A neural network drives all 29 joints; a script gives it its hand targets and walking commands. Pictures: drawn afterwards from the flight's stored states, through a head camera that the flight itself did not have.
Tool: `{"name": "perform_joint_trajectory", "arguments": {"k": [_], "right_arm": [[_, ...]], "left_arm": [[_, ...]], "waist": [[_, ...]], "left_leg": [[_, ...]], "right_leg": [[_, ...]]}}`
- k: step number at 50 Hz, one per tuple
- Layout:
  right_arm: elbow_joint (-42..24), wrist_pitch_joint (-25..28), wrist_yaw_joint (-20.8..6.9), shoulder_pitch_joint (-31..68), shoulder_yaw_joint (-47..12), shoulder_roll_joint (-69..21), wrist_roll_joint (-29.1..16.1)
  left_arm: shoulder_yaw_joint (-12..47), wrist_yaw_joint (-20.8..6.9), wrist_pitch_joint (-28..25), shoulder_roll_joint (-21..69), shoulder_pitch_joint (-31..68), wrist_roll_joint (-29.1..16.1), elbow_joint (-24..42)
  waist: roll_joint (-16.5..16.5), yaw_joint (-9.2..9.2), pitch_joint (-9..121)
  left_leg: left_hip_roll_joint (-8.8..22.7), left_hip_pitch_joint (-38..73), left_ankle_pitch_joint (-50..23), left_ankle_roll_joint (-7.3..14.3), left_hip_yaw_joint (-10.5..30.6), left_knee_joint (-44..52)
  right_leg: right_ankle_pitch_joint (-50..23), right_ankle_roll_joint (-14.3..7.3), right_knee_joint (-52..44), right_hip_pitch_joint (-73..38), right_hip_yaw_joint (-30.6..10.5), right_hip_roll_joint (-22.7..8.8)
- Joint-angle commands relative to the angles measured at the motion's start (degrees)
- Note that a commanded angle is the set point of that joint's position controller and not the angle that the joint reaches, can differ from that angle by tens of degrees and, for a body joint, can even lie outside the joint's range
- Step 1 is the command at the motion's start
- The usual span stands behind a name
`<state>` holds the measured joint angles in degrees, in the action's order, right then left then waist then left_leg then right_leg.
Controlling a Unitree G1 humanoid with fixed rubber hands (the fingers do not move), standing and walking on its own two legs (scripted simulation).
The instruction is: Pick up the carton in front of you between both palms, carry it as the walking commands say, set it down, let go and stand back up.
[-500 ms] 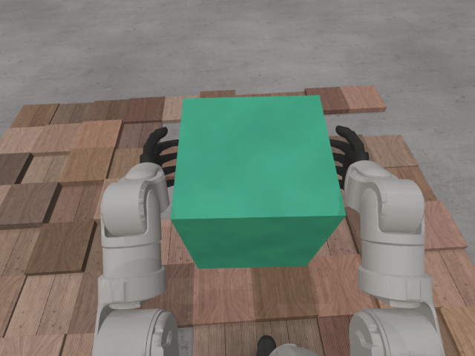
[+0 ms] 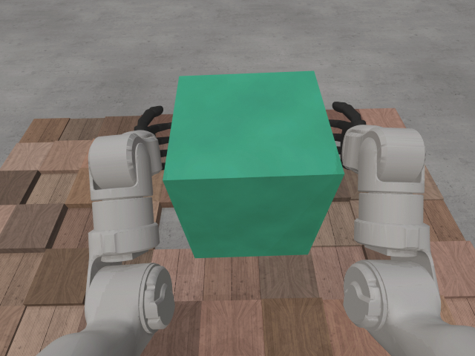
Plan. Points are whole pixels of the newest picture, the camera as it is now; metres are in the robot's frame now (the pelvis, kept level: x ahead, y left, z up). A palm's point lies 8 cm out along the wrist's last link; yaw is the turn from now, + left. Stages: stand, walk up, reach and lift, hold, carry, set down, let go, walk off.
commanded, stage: carry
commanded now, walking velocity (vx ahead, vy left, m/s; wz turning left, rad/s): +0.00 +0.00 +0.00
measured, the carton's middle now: (249, 173) +0.40 +0.01 +0.09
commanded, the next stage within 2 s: none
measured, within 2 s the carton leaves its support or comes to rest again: neither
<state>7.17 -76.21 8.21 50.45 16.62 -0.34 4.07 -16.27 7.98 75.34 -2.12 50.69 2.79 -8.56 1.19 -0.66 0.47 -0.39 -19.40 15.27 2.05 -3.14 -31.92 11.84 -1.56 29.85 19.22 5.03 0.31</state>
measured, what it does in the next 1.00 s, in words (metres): stands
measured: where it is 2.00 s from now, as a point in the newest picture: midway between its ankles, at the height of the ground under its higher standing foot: outside the picture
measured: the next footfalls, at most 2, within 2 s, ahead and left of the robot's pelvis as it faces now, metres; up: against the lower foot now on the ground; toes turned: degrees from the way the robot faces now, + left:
none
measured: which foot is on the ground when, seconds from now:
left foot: down 0.00-1.00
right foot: down 0.00-1.00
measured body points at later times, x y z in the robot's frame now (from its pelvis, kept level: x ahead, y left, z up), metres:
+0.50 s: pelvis +0.00 +0.02 +0.00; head -0.01 +0.02 +0.45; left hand +0.37 +0.17 +0.12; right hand +0.36 -0.13 +0.12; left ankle -0.01 +0.10 -0.73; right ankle +0.00 -0.09 -0.74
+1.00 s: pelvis -0.04 +0.01 +0.00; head -0.07 +0.01 +0.45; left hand +0.33 +0.16 +0.13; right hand +0.32 -0.14 +0.13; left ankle -0.01 +0.10 -0.73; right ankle +0.00 -0.09 -0.74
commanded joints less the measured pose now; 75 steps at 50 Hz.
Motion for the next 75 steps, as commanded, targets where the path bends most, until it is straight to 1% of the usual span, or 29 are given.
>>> {"name": "perform_joint_trajectory", "arguments": {"k": [1, 3, 5, 6, 9, 12, 14, 17, 20, 22, 27, 29, 36, 48, 58, 75], "right_arm": [[1.88, 1.13, -13.21, 37.94, -31.99, -59.16, -22.02], [4.09, 1.86, -13.78, 36.97, -31.15, -60.77, -21.84], [5.66, 3.00, -14.40, 36.20, -30.80, -62.78, -21.90], [5.53, 3.71, -14.65, 36.54, -31.03, -63.78, -22.22], [2.94, 5.69, -14.75, 38.55, -32.69, -65.75, -23.78], [-0.32, 6.88, -14.11, 38.77, -34.78, -65.81, -25.03], [-2.00, 7.15, -13.64, 37.83, -35.86, -65.20, -25.49], [-2.40, 7.11, -13.34, 34.86, -36.50, -64.03, -25.31], [-1.78, 7.09, -13.55, 32.95, -36.55, -63.26, -24.90], [-1.19, 7.18, -13.77, 32.42, -36.41, -62.96, -24.66], [0.82, 7.60, -14.16, 31.94, -35.46, -62.42, -23.89], [1.59, 7.81, -14.22, 31.94, -34.97, -62.29, -23.55], [3.11, 8.25, -14.13, 32.86, -33.93, -62.44, -23.35], [2.86, 8.20, -13.74, 33.70, -33.72, -63.31, -23.93], [1.79, 7.93, -13.63, 33.70, -34.34, -63.61, -24.29], [1.43, 7.80, -13.77, 33.51, -34.74, -63.64, -24.30]], "left_arm": [[33.49, -14.41, -0.15, 63.82, 39.22, -23.78, -1.35], [32.29, -14.77, -1.08, 65.57, 37.52, -23.02, -4.22], [31.47, -15.16, -2.36, 67.37, 36.12, -22.45, -6.00], [31.47, -15.30, -3.12, 68.15, 36.23, -22.46, -5.81], [32.64, -15.15, -5.11, 69.50, 37.81, -23.22, -2.79], [34.49, -14.42, -6.20, 69.27, 37.98, -24.09, 0.88], [35.59, -13.93, -6.37, 68.55, 37.18, -24.50, 2.79], [36.34, -13.65, -6.21, 67.38, 34.49, -24.43, 3.33], [36.55, -13.88, -6.12, 66.70, 32.81, -24.14, 2.63], [36.48, -14.13, -6.18, 66.49, 32.35, -23.99, 1.89], [35.60, -14.67, -6.50, 66.12, 31.99, -23.50, -0.54], [35.09, -14.82, -6.72, 66.01, 31.94, -23.27, -1.59], [33.53, -14.84, -7.25, 65.81, 32.10, -22.76, -3.47], [32.86, -14.50, -7.16, 65.59, 32.78, -22.99, -2.60], [33.39, -14.38, -6.79, 65.47, 32.83, -23.25, -1.35], [33.70, -14.55, -6.61, 65.34, 32.52, -23.17, -1.12]], "waist": [[-3.30, 0.41, 33.42], [-2.32, 0.62, 32.63], [-2.01, 0.63, 31.82], [-1.99, 0.60, 31.46], [-2.01, 0.41, 30.87], [-1.83, 0.34, 31.25], [-1.72, 0.35, 31.71], [-1.71, 0.38, 32.05], [-1.73, 0.41, 31.49], [-1.68, 0.43, 30.70], [-1.59, 0.41, 27.13], [-1.56, 0.40, 25.52], [-0.95, 0.45, 23.54], [-0.57, 0.47, 24.47], [-0.50, 0.53, 25.46], [-0.56, 0.54, 25.69]], "left_leg": [[8.06, 13.94, -40.64, 3.00, 4.55, -2.32], [7.83, 13.38, -38.69, 2.73, 4.50, -1.92], [8.11, 13.37, -39.02, 2.69, 4.79, -1.43], [8.34, 13.33, -39.26, 2.69, 4.96, -1.17], [8.67, 12.91, -37.64, 2.58, 5.30, -0.52], [8.44, 12.61, -33.83, 2.40, 5.31, -0.24], [8.28, 12.69, -31.82, 2.40, 5.33, -0.13], [8.18, 12.92, -30.45, 2.49, 5.38, 0.03], [8.11, 12.66, -28.81, 2.50, 5.37, 0.45], [7.98, 12.08, -26.47, 2.45, 5.37, 0.92], [7.63, 9.36, -16.92, 2.46, 5.72, 2.92], [7.43, 8.52, -14.34, 2.47, 5.84, 3.74], [7.15, 7.11, -9.14, 2.45, 6.00, 4.82], [6.81, 6.48, -6.60, 2.21, 5.74, 4.76], [6.71, 6.66, -6.66, 1.99, 5.53, 4.07], [6.82, 6.82, -7.32, 1.73, 5.49, 3.49]], "right_leg": [[-33.14, -2.35, 2.40, -14.12, -4.99, -7.29], [-34.45, -2.37, 2.27, -14.38, -5.02, -7.58], [-32.79, -2.02, 2.01, -14.17, -4.81, -7.38], [-31.55, -1.80, 1.86, -14.07, -4.73, -7.29], [-28.66, -1.35, 1.41, -14.23, -4.91, -7.36], [-28.14, -1.29, 1.25, -14.82, -5.38, -7.91], [-27.70, -1.27, 1.16, -14.97, -5.64, -8.22], [-26.47, -1.17, 0.90, -14.78, -5.81, -8.42], [-24.69, -0.98, 0.34, -14.27, -5.90, -8.49], [-23.04, -0.84, -0.23, -13.88, -6.00, -8.57], [-15.16, -0.40, -2.38, -12.23, -6.33, -8.80], [-12.26, -0.23, -3.12, -10.98, -6.46, -8.87], [-7.82, -0.12, -4.95, -8.98, -7.03, -8.94], [-6.51, -0.37, -5.84, -8.23, -7.74, -9.24], [-7.29, -0.60, -5.94, -8.23, -8.11, -9.35], [-8.78, -0.86, -5.71, -8.45, -8.23, -9.28]]}}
